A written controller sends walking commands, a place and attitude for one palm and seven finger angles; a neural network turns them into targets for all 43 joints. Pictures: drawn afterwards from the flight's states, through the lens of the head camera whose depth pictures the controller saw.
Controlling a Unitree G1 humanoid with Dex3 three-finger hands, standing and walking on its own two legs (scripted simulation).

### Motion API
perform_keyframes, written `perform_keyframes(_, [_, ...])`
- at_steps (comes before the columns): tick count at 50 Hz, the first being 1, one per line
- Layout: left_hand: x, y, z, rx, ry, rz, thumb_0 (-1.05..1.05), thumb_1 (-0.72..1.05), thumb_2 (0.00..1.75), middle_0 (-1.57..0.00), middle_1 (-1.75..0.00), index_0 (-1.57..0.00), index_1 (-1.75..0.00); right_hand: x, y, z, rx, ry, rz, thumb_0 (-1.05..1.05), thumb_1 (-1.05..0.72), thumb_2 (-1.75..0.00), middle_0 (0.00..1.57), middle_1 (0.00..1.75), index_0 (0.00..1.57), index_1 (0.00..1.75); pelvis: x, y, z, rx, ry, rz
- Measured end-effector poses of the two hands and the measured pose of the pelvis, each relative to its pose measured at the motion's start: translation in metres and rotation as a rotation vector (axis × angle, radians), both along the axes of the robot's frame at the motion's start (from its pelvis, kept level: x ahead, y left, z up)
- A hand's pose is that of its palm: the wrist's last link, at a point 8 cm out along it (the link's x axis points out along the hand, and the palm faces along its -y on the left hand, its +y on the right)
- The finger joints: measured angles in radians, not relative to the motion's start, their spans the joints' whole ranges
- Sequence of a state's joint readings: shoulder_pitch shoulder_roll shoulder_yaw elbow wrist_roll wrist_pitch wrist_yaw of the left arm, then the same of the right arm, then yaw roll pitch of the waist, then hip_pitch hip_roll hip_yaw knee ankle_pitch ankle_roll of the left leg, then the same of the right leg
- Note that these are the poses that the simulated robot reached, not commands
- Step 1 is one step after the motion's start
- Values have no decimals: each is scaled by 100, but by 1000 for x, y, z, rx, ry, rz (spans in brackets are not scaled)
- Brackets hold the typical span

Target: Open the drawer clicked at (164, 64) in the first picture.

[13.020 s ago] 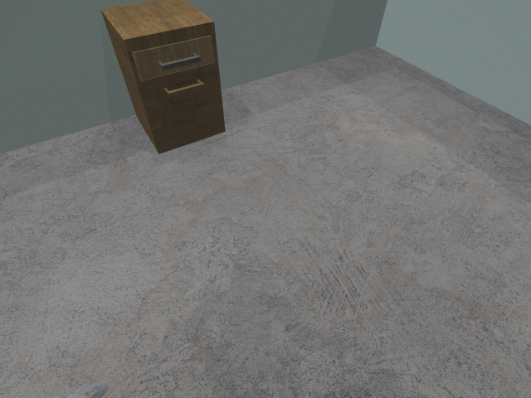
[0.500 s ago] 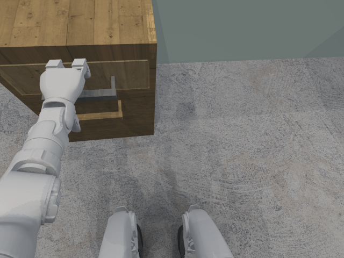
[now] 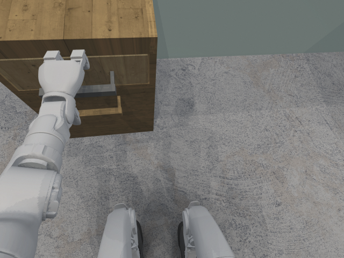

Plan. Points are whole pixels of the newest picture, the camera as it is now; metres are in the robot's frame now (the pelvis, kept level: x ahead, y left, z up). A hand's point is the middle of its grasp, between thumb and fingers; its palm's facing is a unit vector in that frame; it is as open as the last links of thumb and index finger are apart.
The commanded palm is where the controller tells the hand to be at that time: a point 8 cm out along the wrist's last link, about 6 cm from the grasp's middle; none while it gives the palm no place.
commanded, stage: move the hooked fingers above the handle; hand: left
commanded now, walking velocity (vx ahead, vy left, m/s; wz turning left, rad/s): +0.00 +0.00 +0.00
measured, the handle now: (79, 84) +0.57 +0.22 -0.10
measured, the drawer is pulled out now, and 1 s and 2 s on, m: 0.00 0.00 0.00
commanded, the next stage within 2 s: lower the fingers behind the handle in 1.86 s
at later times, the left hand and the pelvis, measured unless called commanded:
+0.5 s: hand (67, 92) +0.51 +0.22 -0.04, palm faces -0.06 -0.03 -1.00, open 13.8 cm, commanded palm +0.51 +0.19 +0.01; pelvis +0.00 +0.00 +0.00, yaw +0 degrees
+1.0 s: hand (69, 94) +0.51 +0.22 -0.04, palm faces -0.05 -0.04 -1.00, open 13.8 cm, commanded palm +0.51 +0.19 +0.01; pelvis +0.00 +0.00 +0.00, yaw +0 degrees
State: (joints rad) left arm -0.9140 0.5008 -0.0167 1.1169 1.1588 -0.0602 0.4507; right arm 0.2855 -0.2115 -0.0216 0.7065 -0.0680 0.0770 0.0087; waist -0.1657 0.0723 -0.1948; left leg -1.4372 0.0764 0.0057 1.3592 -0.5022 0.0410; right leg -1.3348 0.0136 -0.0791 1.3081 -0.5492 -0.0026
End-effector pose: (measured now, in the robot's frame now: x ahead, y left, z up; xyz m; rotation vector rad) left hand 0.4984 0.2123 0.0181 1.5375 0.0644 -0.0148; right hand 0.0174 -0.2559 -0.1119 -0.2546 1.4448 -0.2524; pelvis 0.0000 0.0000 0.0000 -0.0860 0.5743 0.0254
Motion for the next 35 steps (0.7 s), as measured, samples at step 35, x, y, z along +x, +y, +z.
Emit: perform_keyframes(35, [2,-3,-4,-23,2,8,0,-49,30,-32,-121,-32,-120,10,-7,5,-24,-35,-2,0,-90,-90,20,30,20,30,1,2,0,-2,-2,-14])
